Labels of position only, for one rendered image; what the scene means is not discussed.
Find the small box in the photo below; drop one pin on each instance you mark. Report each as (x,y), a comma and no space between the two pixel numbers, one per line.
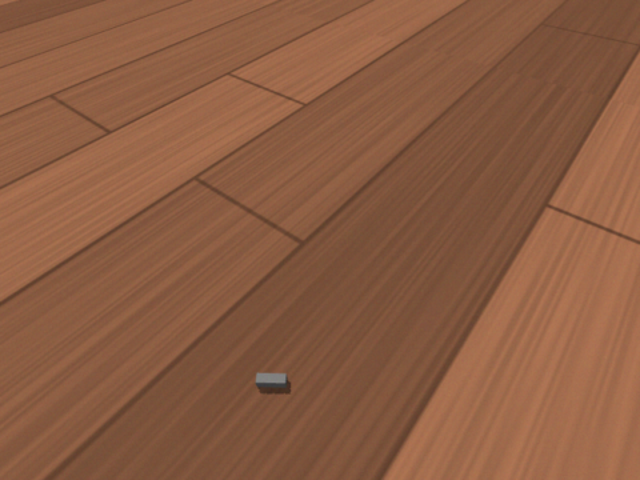
(278,380)

